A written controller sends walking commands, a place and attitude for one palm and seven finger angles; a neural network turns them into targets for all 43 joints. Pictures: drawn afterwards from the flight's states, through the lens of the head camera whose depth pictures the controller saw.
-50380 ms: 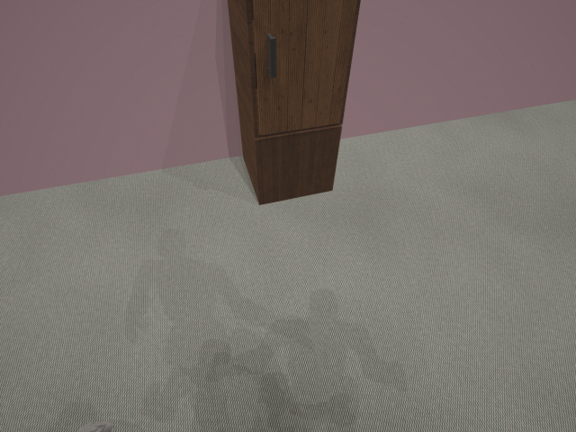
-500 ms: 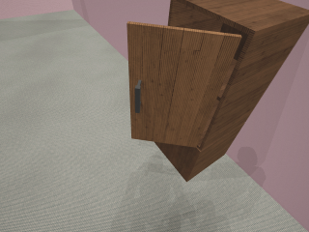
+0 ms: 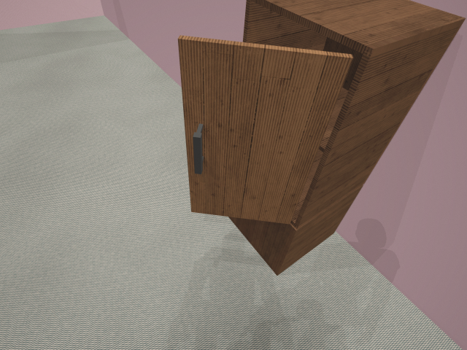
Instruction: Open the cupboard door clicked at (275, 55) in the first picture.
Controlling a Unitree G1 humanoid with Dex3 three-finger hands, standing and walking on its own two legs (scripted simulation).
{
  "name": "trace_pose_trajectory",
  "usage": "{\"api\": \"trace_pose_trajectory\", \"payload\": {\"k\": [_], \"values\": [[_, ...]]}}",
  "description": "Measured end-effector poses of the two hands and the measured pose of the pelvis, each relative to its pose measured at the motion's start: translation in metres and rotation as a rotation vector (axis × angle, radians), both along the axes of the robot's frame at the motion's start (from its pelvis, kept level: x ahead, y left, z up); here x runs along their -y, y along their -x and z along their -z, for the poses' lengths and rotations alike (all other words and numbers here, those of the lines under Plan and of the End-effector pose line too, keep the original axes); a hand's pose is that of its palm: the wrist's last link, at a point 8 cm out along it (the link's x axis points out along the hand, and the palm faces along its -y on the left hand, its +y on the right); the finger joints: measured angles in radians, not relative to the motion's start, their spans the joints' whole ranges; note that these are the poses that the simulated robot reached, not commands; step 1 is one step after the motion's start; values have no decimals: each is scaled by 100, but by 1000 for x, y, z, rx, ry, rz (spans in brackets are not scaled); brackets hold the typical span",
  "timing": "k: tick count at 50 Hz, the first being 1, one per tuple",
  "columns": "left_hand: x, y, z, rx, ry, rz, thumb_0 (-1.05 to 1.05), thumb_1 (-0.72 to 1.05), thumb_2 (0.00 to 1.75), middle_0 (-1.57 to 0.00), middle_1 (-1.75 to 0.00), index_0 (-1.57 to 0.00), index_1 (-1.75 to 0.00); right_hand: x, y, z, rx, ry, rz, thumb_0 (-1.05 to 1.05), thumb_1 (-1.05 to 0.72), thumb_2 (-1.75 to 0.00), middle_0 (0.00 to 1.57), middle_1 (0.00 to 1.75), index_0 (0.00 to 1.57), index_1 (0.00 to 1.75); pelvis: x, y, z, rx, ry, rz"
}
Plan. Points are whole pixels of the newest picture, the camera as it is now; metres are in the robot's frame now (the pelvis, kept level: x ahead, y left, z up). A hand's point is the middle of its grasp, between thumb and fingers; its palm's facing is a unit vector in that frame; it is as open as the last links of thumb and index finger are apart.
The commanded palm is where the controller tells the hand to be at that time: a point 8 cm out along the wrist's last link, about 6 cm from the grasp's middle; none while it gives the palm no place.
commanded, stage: shuffle to correct the standing spot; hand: left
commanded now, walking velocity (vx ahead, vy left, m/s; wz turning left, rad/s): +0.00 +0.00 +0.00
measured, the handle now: (199, 149) +0.59 +0.12 -0.02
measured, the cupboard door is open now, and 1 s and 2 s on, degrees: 48 48 48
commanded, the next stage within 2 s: come to a stop and stand still in 0.06 s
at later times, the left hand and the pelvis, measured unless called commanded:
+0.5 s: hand out of the picture -0.01 +0.12 -0.18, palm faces +0.04 -0.99 -0.12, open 7.4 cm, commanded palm none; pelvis +0.02 -0.02 +0.00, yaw +0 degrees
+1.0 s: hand out of the picture +0.05 +0.16 -0.17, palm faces +0.01 -0.97 -0.25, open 7.4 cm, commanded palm none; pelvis +0.04 -0.02 -0.01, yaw +0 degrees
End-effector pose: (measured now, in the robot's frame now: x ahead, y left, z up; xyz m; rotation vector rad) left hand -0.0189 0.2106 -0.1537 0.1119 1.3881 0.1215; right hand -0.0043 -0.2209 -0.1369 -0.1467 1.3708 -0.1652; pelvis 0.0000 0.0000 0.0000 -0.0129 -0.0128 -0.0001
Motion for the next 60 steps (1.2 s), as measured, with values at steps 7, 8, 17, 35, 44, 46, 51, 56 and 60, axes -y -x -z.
{"api": "trace_pose_trajectory", "payload": {"k": [7,8,17,35,44,46,51,56,60], "values": [[8,-1,0,-10,7,-2,1,91,90,-20,-30,-20,-30,3,-1,0,-10,-3,1,0,-91,-90,20,30,20,30,5,-4,0,-1,0,1],[9,0,0,-14,9,-2,1,91,90,-20,-30,-20,-30,4,-1,1,-11,-4,2,0,-91,-90,20,30,20,30,6,-5,0,-1,-1,2],[27,3,0,-47,21,-21,1,91,90,-20,-30,-20,-30,13,-11,3,-21,-6,-1,0,-91,-90,20,30,20,30,17,-17,0,-1,-3,3],[38,-17,-1,-19,11,-4,1,91,90,-20,-30,-20,-30,26,-26,4,-9,0,-17,1,-92,-90,20,30,20,30,25,-23,1,-2,10,1],[7,-45,-9,20,-72,11,1,91,90,-20,-30,-20,-30,19,-37,18,24,-36,-23,1,-92,-90,20,30,20,30,19,-33,7,-5,-4,-3],[2,-53,-11,32,-86,13,1,91,90,-20,-30,-20,-30,18,-39,19,22,-41,-23,1,-93,-90,20,30,20,30,19,-36,6,-5,-10,2],[-1,-70,-14,52,-99,24,1,91,90,-20,-30,-20,-30,21,-47,18,22,-39,-25,1,-93,-90,20,30,20,30,21,-42,5,-4,-17,10],[2,-82,-13,61,-89,34,1,91,90,-20,-30,-20,-30,26,-56,14,26,-26,-28,1,-92,-90,20,30,20,30,24,-47,4,-3,-20,14],[8,-88,-11,63,-72,39,1,91,90,-20,-30,-20,-30,32,-66,11,34,-12,-31,0,-91,-90,20,30,20,30,26,-50,3,-4,-20,16]]}}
